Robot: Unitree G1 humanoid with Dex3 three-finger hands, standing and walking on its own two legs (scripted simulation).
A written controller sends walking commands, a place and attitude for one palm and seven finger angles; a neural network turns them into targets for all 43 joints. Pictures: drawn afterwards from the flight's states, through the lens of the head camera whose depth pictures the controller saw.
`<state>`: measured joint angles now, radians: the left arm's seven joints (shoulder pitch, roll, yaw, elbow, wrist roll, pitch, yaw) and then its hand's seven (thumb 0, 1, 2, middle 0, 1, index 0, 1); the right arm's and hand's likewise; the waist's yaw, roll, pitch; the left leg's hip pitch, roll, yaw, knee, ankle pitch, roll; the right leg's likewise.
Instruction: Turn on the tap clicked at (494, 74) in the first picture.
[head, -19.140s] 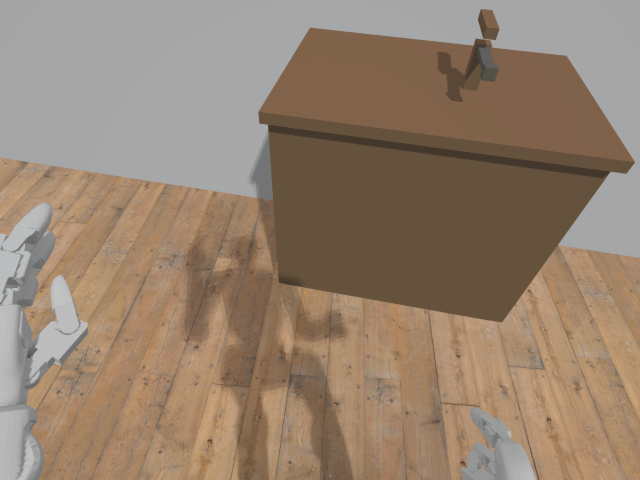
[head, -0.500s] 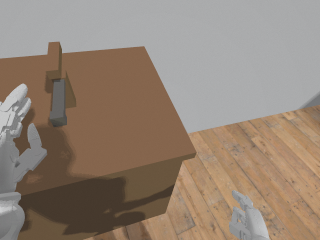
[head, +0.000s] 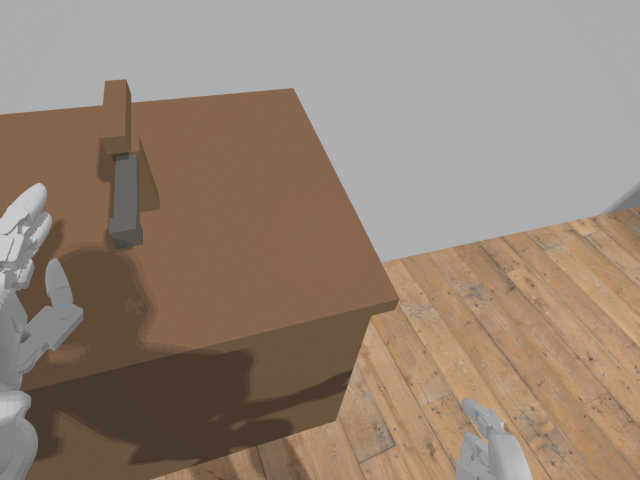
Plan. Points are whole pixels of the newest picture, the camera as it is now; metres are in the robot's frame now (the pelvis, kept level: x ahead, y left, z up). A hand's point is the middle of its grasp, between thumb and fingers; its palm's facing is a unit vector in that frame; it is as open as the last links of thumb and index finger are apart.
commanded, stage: turn the palm inward beside the body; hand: left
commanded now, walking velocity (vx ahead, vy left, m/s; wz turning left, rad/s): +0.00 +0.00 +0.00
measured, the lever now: (126, 231) +0.34 +0.27 +0.12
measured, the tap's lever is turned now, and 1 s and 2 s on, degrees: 0 0 0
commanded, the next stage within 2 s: none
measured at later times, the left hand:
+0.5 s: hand (37, 381) +0.15 +0.24 +0.17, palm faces +0.57 -0.77 -0.28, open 7.4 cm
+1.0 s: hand (80, 347) +0.18 +0.23 +0.16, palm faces +0.56 -0.79 -0.27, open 7.4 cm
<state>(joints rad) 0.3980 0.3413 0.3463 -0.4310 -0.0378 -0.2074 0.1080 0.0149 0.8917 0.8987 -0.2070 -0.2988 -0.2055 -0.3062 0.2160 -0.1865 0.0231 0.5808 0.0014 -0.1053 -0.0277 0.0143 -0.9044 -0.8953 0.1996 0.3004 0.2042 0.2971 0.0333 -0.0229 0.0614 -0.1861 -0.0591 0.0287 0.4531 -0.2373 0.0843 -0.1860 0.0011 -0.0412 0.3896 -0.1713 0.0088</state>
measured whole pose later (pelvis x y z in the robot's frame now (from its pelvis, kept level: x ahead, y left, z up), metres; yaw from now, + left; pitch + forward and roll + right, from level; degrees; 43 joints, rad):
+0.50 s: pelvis -0.03 -0.06 -0.02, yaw +3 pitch -1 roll +0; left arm 0.36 0.39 0.43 -0.40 -0.16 -0.14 0.10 0.02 0.89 0.90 -0.22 -0.30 -0.21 -0.31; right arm 0.15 -0.25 0.01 0.64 0.01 -0.08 -0.03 0.01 -0.91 -0.90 0.20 0.30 0.20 0.30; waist 0.10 -0.01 0.00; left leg -0.34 -0.03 -0.04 0.65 -0.29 0.01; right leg -0.32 0.05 -0.09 0.63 -0.30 -0.07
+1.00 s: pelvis +0.01 -0.06 -0.02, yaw +3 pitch +0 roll +0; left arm 0.40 0.35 0.44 -0.46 -0.25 0.16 0.10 0.01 0.90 0.90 -0.20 -0.30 -0.20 -0.31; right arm 0.20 -0.29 -0.01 0.70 0.07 -0.12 -0.10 0.02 -0.91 -0.90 0.20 0.30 0.20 0.30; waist 0.08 0.07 -0.06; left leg -0.34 -0.02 -0.03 0.68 -0.35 0.00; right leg -0.31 0.06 -0.09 0.66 -0.35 -0.08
